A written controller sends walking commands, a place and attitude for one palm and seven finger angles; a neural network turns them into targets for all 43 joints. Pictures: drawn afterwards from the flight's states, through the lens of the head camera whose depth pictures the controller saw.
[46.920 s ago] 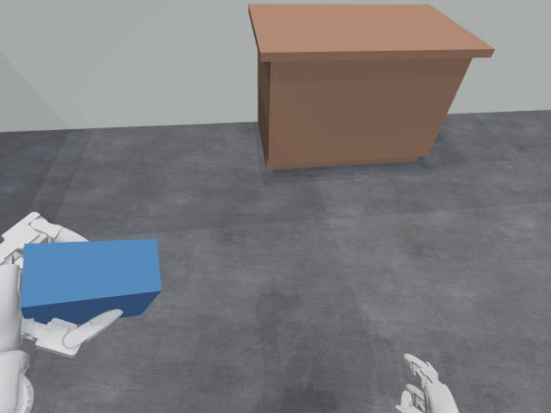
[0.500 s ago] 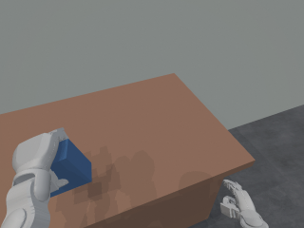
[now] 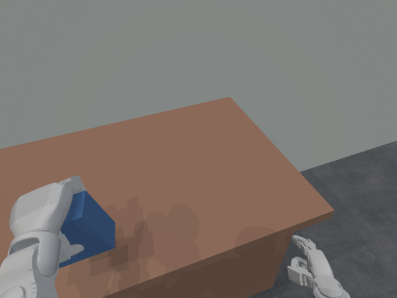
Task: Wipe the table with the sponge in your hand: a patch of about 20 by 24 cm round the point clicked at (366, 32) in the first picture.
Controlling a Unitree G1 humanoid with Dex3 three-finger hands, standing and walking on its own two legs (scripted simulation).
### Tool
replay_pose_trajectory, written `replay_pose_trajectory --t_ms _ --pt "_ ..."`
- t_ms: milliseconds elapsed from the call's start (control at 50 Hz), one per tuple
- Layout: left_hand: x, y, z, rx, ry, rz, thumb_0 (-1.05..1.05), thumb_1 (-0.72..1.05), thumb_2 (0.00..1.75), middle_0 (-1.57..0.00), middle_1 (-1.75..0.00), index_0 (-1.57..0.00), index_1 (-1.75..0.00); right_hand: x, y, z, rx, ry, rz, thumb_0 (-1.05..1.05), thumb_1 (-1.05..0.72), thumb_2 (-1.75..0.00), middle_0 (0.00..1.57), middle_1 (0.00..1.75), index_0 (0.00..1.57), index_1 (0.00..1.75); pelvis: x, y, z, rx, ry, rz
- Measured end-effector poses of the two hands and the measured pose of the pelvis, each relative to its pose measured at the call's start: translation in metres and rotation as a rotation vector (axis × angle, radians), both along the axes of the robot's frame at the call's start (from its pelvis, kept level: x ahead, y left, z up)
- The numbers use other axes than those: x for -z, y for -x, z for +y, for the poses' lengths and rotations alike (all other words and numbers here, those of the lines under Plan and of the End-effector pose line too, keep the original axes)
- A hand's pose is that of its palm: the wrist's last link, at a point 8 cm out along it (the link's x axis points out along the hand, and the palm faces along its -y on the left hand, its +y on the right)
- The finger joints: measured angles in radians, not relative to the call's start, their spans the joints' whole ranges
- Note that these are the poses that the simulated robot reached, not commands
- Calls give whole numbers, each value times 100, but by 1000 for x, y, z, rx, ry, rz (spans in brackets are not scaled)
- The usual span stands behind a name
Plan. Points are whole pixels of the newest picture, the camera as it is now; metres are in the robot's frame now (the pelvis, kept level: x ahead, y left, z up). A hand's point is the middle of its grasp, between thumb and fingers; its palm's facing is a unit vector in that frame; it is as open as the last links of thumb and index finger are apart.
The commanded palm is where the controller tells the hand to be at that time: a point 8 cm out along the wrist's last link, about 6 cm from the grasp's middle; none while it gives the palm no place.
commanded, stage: bring the sponge back beside the body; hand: left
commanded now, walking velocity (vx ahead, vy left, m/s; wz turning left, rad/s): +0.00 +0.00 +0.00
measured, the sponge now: (77, 235) +0.18 +0.28 +0.07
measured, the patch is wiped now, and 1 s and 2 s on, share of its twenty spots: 0.90 0.90 0.90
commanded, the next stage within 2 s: step back with the hand held close in 0.30 s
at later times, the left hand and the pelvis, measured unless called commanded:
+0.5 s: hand (75, 211) +0.20 +0.27 +0.12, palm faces +0.27 -0.62 -0.73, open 10.1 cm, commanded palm +0.15 +0.29 +0.17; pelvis +0.00 +0.00 +0.00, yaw +1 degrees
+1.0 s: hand (60, 213) +0.18 +0.27 +0.15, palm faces +0.37 -0.85 -0.38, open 10.1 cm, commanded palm +0.12 +0.31 +0.17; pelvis -0.03 +0.03 -0.02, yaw +2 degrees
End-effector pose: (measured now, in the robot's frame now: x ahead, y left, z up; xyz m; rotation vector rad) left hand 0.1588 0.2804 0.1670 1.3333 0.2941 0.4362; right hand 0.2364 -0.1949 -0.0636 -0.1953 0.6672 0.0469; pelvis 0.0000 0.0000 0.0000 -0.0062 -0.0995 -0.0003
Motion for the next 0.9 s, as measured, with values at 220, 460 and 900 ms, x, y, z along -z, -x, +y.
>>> replay_pose_trajectory --t_ms 220,460,900 --pt "-2 0 3 -1 -4 -10 -1 -53 106 -72 -134 -75 -133 -1 1 1 2 3 -4 2 -90 -90 20 30 18 29 0 1 1 0 1 -2" --pt "2 -4 8 24 164 -61 -1 -53 106 -72 -134 -75 -133 -3 2 3 5 10 -14 2 -90 -90 20 30 18 29 0 2 4 -8 5 6" --pt "2 11 34 283 759 -564 -1 -53 106 -72 -135 -75 -134 25 110 -29 173 162 152 2 -90 -90 20 30 20 30 14 15 20 -43 39 144"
